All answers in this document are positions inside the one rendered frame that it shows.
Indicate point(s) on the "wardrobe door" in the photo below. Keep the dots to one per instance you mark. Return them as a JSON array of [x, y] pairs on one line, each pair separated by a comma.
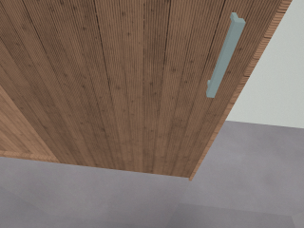
[[121, 84], [16, 133]]

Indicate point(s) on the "handle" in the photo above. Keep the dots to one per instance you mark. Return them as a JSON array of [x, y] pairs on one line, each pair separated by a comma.
[[227, 50]]

